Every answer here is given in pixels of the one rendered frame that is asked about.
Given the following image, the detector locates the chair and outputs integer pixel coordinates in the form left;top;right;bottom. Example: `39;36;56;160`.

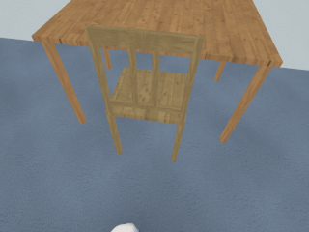
84;24;205;162

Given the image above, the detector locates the table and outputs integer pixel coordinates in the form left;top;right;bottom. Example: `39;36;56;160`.
31;0;283;143

